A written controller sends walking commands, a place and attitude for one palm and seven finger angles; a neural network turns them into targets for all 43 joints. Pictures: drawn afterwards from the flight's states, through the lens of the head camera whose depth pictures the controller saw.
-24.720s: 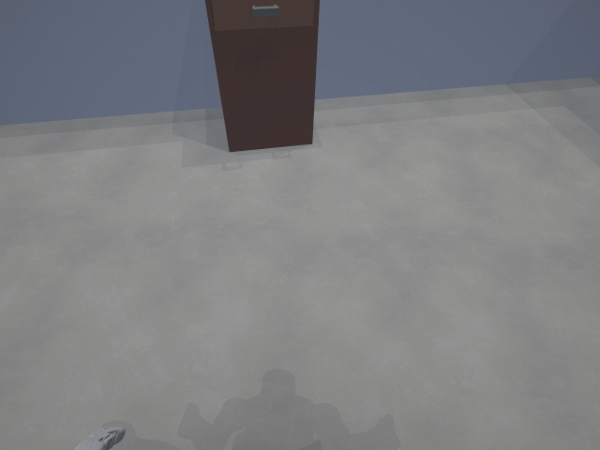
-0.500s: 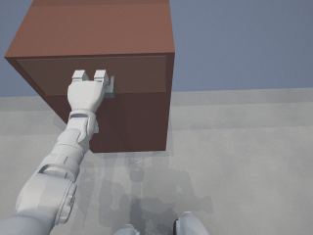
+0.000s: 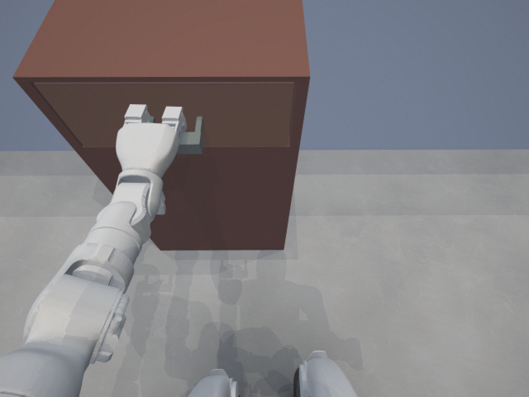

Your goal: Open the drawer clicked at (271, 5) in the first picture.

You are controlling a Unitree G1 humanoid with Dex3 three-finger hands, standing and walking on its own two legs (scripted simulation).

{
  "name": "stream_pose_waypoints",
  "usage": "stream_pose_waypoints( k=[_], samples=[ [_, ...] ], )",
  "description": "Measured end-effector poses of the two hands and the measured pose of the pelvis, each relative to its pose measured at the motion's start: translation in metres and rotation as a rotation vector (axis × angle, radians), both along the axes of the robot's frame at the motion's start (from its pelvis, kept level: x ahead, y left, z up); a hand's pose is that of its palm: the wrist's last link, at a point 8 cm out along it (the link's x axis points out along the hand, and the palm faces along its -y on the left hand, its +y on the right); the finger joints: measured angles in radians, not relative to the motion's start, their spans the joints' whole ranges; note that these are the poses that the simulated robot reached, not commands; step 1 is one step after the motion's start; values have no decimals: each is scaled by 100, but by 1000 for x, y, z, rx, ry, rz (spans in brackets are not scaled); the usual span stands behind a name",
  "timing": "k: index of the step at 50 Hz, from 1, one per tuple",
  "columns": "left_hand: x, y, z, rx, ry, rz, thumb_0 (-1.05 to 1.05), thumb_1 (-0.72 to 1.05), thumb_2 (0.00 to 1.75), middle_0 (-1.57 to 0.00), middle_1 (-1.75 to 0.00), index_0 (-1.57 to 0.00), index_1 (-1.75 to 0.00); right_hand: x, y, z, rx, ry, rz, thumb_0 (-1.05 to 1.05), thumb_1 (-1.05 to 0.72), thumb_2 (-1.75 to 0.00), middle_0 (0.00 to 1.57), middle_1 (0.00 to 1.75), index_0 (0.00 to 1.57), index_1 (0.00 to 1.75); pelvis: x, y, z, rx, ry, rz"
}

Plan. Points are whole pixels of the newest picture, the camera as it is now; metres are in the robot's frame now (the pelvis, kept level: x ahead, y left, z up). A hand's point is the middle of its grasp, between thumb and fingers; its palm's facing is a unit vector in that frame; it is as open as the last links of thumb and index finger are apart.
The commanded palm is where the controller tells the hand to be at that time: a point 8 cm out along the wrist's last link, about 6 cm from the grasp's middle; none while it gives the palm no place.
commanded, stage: lower the fingers behind the handle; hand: left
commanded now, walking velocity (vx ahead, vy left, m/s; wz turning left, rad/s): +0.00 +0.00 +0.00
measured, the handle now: (173, 132) +0.55 +0.15 +0.01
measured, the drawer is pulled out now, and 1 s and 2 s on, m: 0.00 0.00 0.00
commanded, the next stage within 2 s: lift the fingers back up to retry in 0.34 s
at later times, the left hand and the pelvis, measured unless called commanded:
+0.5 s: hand (159, 163) +0.48 +0.17 +0.01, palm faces -0.02 +0.03 -1.00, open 14.1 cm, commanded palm +0.46 +0.16 +0.05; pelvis -0.01 +0.00 +0.00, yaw +0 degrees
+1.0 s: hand (156, 139) +0.49 +0.16 +0.06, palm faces -0.01 +0.00 -1.00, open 13.8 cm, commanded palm +0.46 +0.16 +0.12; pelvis +0.02 +0.00 +0.04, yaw -1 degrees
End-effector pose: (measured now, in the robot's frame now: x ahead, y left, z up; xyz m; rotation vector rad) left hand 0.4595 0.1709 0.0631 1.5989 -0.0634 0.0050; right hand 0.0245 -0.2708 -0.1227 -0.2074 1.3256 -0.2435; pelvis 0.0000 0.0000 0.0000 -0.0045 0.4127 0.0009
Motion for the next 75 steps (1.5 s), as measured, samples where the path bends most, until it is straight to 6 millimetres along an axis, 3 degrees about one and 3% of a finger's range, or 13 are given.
stream_pose_waypoints(
  k=[14, 29, 35, 42, 54, 65, 70, 75],
  samples=[
    [9, -10, 8, 32, 107, 91, 1, -49, 30, -21, -128, -32, -120, 2, 11, 1, 26, -54, -31, 1, -91, -90, 20, 30, 20, 30, -7, -1, 5, 7, -21, -10],
    [1, -3, 3, 2, 49, 28, 0, -49, 30, -19, -125, -28, -116, -6, -1, -2, 7, -8, -15, 1, -91, -90, 20, 30, 20, 30, -5, -4, 1, 4, -12, -1],
    [5, -8, 9, -13, 82, 49, 0, -49, 30, -24, -122, -30, -118, 1, 1, 7, 14, -18, -31, 1, -91, -90, 20, 30, 20, 30, 0, -4, 12, 3, -33, -3],
    [13, -15, 31, -51, 76, 16, 0, -49, 30, -30, -121, -32, -120, 13, 4, 20, 17, -42, -48, 1, -91, -90, 20, 30, 20, 30, 12, -4, 25, 2, -66, -15],
    [7, -6, 57, -36, 64, 36, 0, -49, 30, -32, -120, -32, -120, 45, 7, 33, 45, -80, -38, 1, -91, -90, 20, 30, 20, 30, 28, -2, 40, -1, -122, -19],
    [-4, -6, 55, -44, 86, -9, 0, -49, 30, -32, -120, -32, -120, 79, 5, 43, 26, -149, 13, 1, -91, -90, 20, 30, 20, 30, 29, -3, 44, 0, -142, -7],
    [-7, -7, 55, -53, 57, -16, 0, -49, 30, -32, -120, -32, -120, 80, 6, 41, 33, -148, 21, 1, -91, -90, 20, 30, 20, 30, 27, -3, 43, 2, -143, -8],
    [-6, 6, 57, -17, 47, 43, 0, -49, 30, -32, -120, -32, -120, 73, 8, 38, 44, -138, 13, 1, -91, -90, 20, 30, 20, 30, 24, -5, 43, 5, -143, -12]
  ],
)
